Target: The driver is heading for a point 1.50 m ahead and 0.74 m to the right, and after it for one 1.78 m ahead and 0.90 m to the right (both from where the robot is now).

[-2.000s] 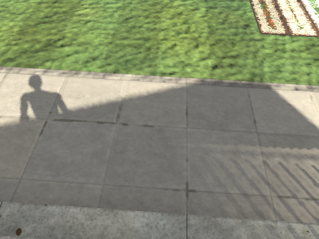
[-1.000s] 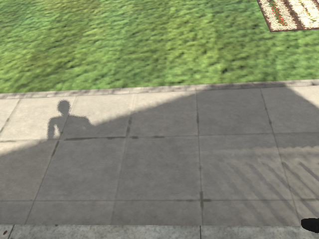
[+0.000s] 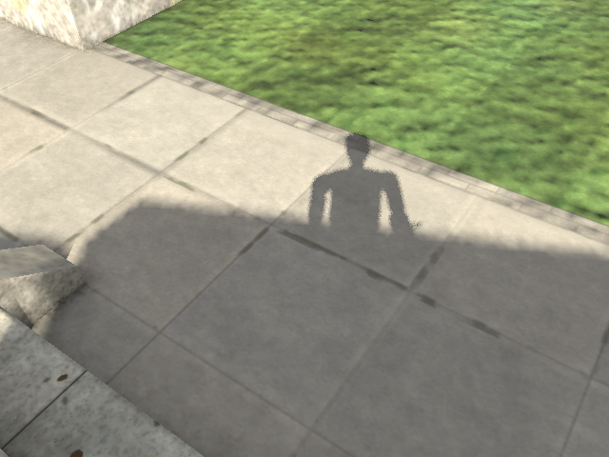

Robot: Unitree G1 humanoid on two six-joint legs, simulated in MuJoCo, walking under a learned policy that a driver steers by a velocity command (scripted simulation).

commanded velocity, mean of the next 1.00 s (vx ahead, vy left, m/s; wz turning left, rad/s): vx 0.17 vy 0.00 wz -0.70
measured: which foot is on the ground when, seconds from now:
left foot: up 0.00-0.18, down 0.20-0.80, up 0.82-1.00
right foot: down 0.00-0.20, up 0.22-0.80, down 0.82-1.00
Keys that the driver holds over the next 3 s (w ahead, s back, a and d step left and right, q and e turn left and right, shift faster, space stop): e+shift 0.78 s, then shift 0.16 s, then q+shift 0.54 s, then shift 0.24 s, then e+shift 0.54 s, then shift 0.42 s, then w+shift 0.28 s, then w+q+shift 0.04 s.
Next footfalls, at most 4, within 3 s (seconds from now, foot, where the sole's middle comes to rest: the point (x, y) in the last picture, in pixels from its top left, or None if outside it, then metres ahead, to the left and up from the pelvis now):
0.20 left None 0.35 0.10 -0.90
0.82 right None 0.37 -0.29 -1.08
1.46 left None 0.57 -0.02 -1.08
1.98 right None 0.60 -0.25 -1.08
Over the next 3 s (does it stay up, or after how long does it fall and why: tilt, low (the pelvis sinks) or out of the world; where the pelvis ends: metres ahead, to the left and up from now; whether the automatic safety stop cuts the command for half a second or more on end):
stays up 0.73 -0.22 -0.30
